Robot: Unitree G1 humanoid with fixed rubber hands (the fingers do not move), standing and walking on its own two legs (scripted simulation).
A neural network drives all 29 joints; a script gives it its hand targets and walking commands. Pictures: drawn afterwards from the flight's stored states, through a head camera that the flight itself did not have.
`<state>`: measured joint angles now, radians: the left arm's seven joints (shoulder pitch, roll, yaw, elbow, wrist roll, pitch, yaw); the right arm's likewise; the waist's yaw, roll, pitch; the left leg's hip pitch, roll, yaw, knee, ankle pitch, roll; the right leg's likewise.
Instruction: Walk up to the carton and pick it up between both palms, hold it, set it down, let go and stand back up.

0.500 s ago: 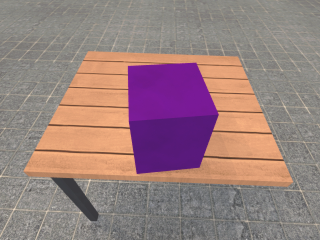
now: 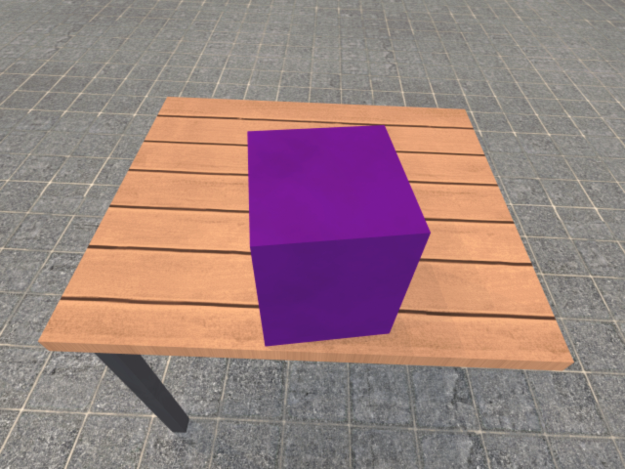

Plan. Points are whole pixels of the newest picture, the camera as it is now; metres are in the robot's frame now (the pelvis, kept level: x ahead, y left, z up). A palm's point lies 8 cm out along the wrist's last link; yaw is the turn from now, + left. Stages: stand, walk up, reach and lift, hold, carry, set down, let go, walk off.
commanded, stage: stand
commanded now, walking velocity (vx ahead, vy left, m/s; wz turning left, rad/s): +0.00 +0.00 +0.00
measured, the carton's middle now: (323, 239) +0.42 -0.01 +0.03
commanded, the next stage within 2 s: none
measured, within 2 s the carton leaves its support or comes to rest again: neither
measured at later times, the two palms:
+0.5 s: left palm out of the picture +0.03 +0.24 -0.14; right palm out of the picture +0.02 -0.23 -0.13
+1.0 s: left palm out of the picture +0.02 +0.24 -0.15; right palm out of the picture +0.01 -0.21 -0.13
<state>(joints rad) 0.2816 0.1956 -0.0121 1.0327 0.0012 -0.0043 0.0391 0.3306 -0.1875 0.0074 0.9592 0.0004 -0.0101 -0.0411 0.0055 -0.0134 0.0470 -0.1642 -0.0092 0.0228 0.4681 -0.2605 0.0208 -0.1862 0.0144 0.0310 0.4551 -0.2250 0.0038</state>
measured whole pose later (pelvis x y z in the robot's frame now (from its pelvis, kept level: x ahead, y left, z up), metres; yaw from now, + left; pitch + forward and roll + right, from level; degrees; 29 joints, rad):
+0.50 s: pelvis +0.01 +0.01 +0.00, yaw -1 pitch -3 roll +0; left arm 0.27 0.19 -0.02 1.06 0.00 0.00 0.05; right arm 0.32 -0.18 0.01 1.00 0.00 -0.01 -0.05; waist 0.00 -0.02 0.04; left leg -0.14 -0.01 0.04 0.45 -0.27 0.03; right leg -0.16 0.01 0.05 0.44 -0.23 0.01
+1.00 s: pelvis +0.01 +0.02 +0.00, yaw -1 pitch -2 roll +0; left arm 0.27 0.18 -0.02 1.09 0.00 0.00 0.05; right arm 0.32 -0.17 0.01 1.02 0.00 -0.01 -0.05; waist 0.01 -0.02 0.05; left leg -0.13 -0.03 0.05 0.43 -0.27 0.04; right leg -0.16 -0.01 0.06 0.43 -0.23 0.03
